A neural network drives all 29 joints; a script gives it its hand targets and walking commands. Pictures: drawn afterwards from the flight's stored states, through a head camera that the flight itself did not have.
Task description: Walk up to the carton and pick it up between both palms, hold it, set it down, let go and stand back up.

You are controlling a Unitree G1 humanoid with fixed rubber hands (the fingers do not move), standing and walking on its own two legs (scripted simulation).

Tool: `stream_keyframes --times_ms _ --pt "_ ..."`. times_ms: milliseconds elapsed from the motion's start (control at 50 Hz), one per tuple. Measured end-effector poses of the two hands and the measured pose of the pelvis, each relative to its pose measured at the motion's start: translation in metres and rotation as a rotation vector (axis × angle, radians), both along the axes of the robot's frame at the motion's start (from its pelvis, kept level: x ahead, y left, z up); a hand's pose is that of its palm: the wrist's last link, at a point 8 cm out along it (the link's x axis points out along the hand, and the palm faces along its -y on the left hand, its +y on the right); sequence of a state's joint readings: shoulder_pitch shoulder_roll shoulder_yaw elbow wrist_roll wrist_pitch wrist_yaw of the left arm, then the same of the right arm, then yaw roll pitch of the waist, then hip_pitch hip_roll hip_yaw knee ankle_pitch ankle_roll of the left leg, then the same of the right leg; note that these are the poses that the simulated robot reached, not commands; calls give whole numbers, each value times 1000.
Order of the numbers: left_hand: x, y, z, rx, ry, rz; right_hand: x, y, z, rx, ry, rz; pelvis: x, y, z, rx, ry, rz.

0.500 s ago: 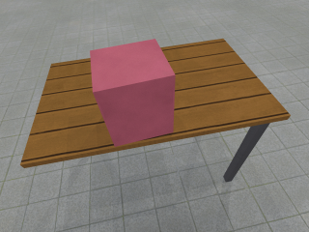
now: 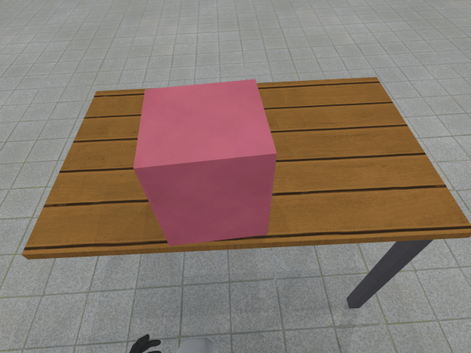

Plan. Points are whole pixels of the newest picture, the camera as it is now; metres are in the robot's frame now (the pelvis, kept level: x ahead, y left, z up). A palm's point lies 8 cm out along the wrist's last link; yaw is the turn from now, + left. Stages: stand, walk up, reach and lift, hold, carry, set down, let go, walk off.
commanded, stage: walk up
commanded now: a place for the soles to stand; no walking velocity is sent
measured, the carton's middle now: (210, 166) +0.46 +0.07 +0.04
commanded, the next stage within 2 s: none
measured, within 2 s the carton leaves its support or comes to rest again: neither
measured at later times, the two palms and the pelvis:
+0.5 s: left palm out of the picture +0.06 +0.21 -0.14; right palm (357, 344) +0.16 -0.19 -0.12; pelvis -0.02 -0.01 -0.02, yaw +10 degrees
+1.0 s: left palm out of the picture +0.01 +0.21 -0.12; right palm out of the picture +0.07 -0.20 -0.11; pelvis -0.03 +0.00 +0.01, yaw +10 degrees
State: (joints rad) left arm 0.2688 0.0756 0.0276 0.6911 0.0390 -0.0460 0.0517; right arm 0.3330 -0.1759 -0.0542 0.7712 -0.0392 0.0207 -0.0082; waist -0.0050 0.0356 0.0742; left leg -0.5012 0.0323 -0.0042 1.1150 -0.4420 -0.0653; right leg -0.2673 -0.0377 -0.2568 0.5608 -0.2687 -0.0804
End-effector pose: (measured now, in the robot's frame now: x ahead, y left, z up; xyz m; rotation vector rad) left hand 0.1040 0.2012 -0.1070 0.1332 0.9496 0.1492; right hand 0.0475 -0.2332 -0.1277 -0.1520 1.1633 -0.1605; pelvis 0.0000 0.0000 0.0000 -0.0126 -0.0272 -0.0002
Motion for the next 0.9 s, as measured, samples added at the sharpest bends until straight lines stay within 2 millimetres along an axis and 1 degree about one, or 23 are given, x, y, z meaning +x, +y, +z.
stream_keyframes --times_ms 40,100,140,180,220,260,340,400,460,520,560,620,680,780,900 --pt "-2 8 -4 0 9 19 27 4 4 -7 -51 32 2 1 -2 -7 5 23" --pt "-3 21 -14 -7 15 48 64 15 7 -16 -119 95 3 4 -8 -19 8 62" --pt "-4 32 -24 -14 21 63 86 26 8 -22 -169 135 4 8 -16 -27 7 89" --pt "-5 41 -32 -21 39 73 103 37 11 -23 -212 171 2 10 -19 -8 1 108" --pt "-7 47 -36 -18 59 87 115 45 15 -16 -250 183 1 10 -21 -4 4 132" --pt "-9 51 -38 -13 77 106 122 49 18 -19 -267 191 -1 8 -20 2 7 155" --pt "-16 49 -38 -2 98 127 129 51 20 -18 -276 214 -6 3 -19 15 25 167" --pt "-23 39 -37 3 107 123 129 49 18 4 -284 216 -11 -2 -19 27 32 156" --pt "-31 23 -35 -9 104 125 124 44 10 34 -278 217 -16 -8 -21 19 19 154" --pt "-46 6 -26 -35 94 141 112 37 2 55 -226 221 -17 -11 -17 -13 2 171" --pt "-56 1 -22 -34 99 156 103 32 0 54 -190 220 -16 -11 -13 1 9 169" --pt "-62 4 -15 -22 90 179 91 27 -2 52 -157 221 -16 -9 -10 -5 11 183" --pt "-64 11 -15 -27 81 180 79 27 -2 48 -137 214 -20 -8 -8 4 2 180" --pt "-66 18 -12 -47 68 171 59 34 9 53 -126 215 -27 -8 -1 5 -11 174" --pt "-73 17 -12 -74 67 149 40 37 16 57 -126 182 -31 -4 4 3 -13 166"
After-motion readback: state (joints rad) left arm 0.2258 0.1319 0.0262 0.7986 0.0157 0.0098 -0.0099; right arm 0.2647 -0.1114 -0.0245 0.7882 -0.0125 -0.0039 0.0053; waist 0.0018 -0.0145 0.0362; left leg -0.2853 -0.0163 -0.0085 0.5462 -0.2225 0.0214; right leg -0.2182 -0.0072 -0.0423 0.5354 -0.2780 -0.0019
